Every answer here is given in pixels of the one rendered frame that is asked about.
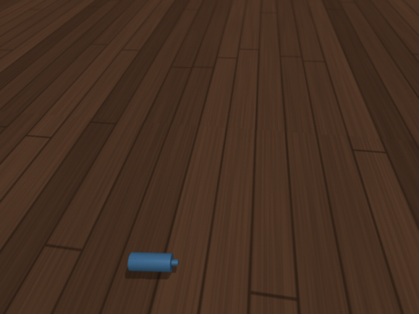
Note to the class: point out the bottle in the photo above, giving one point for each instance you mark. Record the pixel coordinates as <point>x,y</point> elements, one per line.
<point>162,262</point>

